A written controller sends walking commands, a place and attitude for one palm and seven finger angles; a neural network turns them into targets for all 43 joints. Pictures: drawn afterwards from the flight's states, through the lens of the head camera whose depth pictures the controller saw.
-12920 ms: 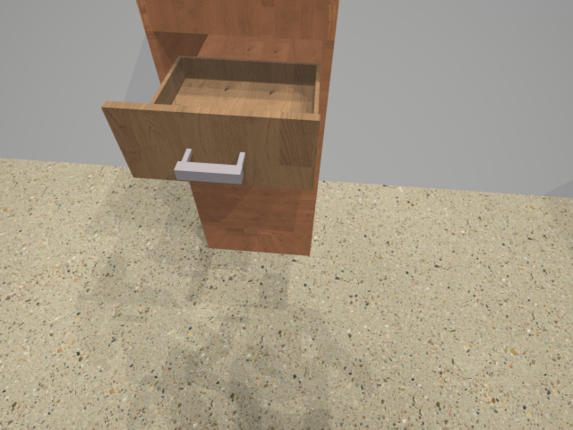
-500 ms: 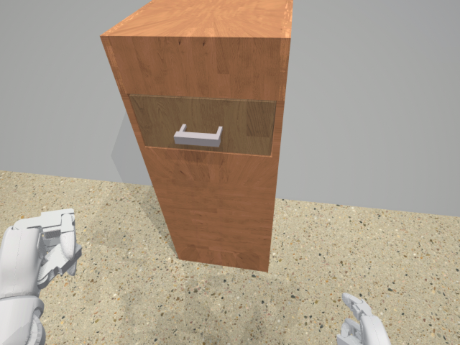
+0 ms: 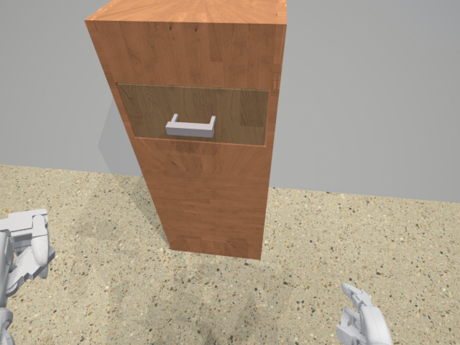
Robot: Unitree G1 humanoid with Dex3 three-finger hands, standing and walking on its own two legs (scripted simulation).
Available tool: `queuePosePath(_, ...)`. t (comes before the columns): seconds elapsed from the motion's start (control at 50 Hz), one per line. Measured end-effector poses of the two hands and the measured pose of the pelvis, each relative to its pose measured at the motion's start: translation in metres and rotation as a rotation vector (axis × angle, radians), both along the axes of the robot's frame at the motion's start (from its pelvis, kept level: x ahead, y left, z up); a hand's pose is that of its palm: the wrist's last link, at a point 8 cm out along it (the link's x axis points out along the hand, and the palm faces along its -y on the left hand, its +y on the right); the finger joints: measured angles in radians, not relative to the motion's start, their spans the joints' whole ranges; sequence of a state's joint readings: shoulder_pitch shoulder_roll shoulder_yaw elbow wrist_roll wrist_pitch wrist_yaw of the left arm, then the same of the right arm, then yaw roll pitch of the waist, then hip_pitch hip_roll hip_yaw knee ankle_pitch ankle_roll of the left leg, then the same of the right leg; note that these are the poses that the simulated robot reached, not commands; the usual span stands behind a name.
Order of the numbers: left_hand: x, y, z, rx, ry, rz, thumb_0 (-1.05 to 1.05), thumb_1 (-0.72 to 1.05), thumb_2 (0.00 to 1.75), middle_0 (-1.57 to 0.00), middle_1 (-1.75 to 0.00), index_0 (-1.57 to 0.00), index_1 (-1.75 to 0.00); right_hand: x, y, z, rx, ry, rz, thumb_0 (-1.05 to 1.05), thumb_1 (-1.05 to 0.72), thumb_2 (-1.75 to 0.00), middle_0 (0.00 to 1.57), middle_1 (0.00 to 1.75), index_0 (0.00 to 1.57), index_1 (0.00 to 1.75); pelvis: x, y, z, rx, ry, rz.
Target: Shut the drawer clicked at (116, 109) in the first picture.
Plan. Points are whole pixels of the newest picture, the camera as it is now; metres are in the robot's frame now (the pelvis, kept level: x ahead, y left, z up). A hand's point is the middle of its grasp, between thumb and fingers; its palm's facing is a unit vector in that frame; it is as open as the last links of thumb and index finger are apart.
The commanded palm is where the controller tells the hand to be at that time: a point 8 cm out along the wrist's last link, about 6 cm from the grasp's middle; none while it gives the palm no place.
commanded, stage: step back with the hand held close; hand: left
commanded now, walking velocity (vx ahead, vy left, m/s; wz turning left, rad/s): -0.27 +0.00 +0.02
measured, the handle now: (192, 124) +0.63 +0.16 +0.03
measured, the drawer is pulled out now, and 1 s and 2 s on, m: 0.00 0.00 0.00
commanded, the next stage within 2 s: stop stepping back and stand still in 1.26 s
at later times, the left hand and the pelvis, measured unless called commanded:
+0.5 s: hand (17, 306) +0.13 +0.25 +0.16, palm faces +0.35 -0.80 -0.49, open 3.2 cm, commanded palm +0.07 +0.30 +0.17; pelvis -0.06 +0.02 -0.01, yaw +0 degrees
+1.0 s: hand out of the picture +0.07 +0.26 +0.16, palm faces +0.33 -0.83 -0.45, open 3.2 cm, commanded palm +0.00 +0.31 +0.17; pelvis -0.12 +0.02 -0.02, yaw +3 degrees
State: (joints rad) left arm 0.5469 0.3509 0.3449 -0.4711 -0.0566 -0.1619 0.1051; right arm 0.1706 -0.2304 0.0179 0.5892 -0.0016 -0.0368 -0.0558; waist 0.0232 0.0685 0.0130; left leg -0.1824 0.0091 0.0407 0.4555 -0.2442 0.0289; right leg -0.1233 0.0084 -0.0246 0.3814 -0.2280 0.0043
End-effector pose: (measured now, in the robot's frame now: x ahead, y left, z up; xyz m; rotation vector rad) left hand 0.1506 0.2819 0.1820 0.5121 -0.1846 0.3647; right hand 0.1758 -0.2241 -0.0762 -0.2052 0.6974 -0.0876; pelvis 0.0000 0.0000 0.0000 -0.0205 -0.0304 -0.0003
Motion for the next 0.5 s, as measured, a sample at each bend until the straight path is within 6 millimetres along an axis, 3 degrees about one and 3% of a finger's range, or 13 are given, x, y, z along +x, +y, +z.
queuePosePath(0.1,0.003,0.000,-0.013,0.008,0.090,-0.054,0.02,0.89,0.90,-1.41,-1.60,-1.40,-1.60,-0.015,-0.008,-0.004,-0.021,0.054,-0.067,0.01,-0.90,-0.90,0.21,0.30,0.21,0.30,-0.005,0.009,0.000,0.008,0.031,-0.009)
queuePosePath(0.2,-0.005,0.006,-0.012,0.039,0.102,-0.079,0.02,0.88,0.90,-1.41,-1.60,-1.40,-1.60,-0.030,-0.008,-0.005,-0.038,0.081,-0.098,0.01,-0.90,-0.90,0.21,0.30,0.21,0.30,-0.015,0.014,-0.003,0.012,0.040,-0.013)
queuePosePath(0.5,-0.061,0.010,-0.006,0.068,-0.024,-0.057,0.02,0.88,0.90,-1.41,-1.60,-1.40,-1.60,-0.065,0.007,-0.004,-0.033,0.005,-0.050,0.01,-0.90,-0.90,0.21,0.30,0.21,0.30,-0.062,0.016,-0.012,-0.006,0.034,0.005)
